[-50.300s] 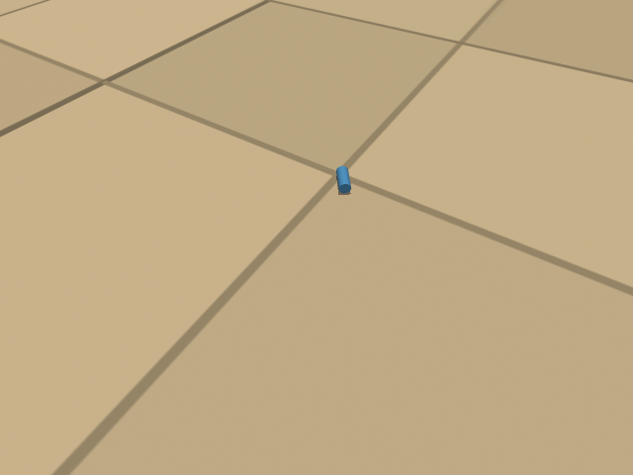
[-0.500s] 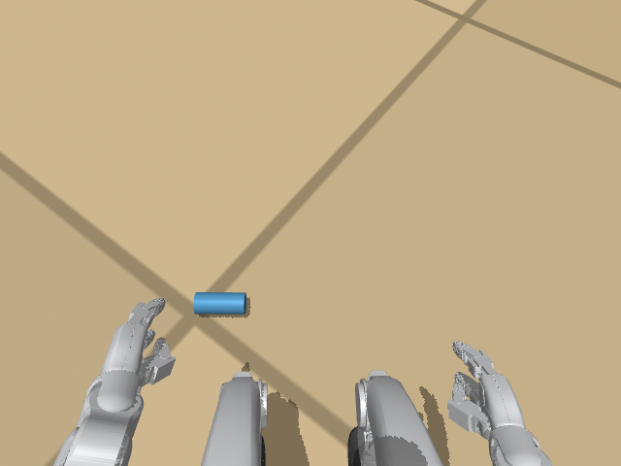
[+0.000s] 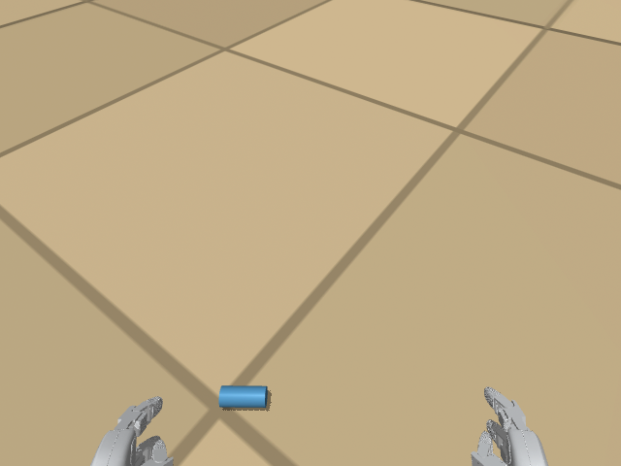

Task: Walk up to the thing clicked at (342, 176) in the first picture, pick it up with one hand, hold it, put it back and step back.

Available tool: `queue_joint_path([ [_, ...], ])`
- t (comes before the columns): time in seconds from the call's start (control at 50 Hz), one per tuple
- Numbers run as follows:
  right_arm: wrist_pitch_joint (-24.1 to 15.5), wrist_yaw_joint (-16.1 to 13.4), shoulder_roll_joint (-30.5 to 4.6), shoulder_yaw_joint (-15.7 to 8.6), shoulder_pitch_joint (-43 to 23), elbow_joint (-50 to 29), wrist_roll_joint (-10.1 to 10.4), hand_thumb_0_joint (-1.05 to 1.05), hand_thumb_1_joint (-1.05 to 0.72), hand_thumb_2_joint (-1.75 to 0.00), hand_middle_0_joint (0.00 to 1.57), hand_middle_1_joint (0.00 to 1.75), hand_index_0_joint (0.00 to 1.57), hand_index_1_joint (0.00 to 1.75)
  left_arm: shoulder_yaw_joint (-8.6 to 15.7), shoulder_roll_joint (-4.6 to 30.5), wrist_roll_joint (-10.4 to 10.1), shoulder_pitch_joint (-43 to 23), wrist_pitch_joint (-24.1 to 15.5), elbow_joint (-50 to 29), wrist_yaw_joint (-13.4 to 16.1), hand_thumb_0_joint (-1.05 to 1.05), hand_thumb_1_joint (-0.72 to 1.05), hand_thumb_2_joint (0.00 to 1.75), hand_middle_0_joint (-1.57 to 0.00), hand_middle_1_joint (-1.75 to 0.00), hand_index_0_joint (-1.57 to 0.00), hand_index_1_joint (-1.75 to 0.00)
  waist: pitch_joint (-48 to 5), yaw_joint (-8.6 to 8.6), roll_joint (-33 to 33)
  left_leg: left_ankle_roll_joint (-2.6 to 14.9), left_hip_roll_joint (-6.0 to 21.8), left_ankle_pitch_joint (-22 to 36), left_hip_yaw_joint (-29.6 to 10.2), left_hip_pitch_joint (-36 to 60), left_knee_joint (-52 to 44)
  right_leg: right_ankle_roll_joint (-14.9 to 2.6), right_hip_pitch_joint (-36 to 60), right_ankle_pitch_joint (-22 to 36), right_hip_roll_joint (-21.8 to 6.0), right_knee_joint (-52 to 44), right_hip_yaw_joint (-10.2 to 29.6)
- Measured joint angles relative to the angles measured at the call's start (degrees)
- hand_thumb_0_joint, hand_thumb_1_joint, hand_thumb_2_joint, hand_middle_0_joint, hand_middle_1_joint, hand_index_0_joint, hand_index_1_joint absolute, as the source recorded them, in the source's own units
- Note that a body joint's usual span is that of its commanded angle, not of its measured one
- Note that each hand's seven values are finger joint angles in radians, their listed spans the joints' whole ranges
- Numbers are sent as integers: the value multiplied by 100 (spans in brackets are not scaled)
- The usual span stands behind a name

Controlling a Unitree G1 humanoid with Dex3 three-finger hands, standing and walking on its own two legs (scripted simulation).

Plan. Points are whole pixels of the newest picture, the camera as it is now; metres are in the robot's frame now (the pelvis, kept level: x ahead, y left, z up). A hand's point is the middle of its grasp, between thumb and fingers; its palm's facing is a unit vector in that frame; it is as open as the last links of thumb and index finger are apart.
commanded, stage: home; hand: left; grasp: from above
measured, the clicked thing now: (243, 396) +0.46 +0.21 -0.68
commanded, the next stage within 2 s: stand in 1.98 s
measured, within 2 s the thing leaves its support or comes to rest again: neither
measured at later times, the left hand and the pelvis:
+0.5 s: hand out of the picture +0.16 +0.17 -0.04, palm faces +0.06 -0.98 -0.21, open 7.4 cm; pelvis +0.00 -0.01 +0.00, yaw +0 degrees
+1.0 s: hand out of the picture +0.16 +0.17 -0.04, palm faces +0.06 -0.98 -0.20, open 7.4 cm; pelvis +0.00 -0.01 +0.00, yaw +0 degrees
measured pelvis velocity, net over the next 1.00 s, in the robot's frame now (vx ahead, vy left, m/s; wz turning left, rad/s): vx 0.00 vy -0.01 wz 0.00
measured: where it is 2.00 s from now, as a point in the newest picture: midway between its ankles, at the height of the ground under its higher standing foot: outside the picture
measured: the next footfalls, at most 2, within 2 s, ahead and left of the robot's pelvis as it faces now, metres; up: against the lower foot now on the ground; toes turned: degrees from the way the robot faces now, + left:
none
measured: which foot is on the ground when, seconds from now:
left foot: down 0.00-1.00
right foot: down 0.00-1.00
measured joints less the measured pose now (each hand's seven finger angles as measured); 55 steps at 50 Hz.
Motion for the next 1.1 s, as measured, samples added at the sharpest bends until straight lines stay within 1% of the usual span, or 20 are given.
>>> queue_joint_path([
  [0.1, -139, 2, -10, -2, -138, 2, -52, 1, -90, -90, 20, 30, 20, 30, -25, -2, 51, 2, -14, 77, -112, 1, 91, 90, -20, -30, -20, -30, 50, 74, -38, -6, -28, 11, -11, 153, -76, -1, 151, -16, -28, -45, -16],
  [0.22, -254, 39, -10, -1, -260, 31, -98, 1, -90, -90, 21, 30, 21, 30, -43, -12, 104, -121, -33, 205, -168, 1, 91, 90, -20, -30, -20, -30, 129, 119, -99, -30, -35, 4, -29, 180, -59, -20, 171, -47, -34, 3, -32],
  [0.44, -239, 54, -14, 15, -182, 152, -108, 1, -90, -90, 21, 30, 21, 30, -63, -12, 123, -181, -45, 219, -144, 1, 91, 90, -20, -30, -20, -30, 162, 106, -86, -49, -18, 16, -32, 242, -93, -40, 218, -47, -17, -6, -32],
  [0.68, -245, 32, -23, -14, -92, 216, -96, 1, -90, -90, 21, 30, 21, 30, -48, -14, 92, -167, -57, 240, -142, 1, 91, 90, -20, -30, -20, -30, 169, 85, -73, -60, -2, 27, -9, 218, -84, -51, 170, -36, -1, 25, -6],
  [1.1, -296, 21, -12, -8, -168, 190, -91, 1, -90, -90, 21, 30, 21, 30, -71, 16, 108, -159, -15, 213, -162, 1, 91, 90, -20, -30, -20, -30, 157, 109, -79, -57, -3, 10, -5, 212, -64, -47, 163, -48, 0, 41, 2],
])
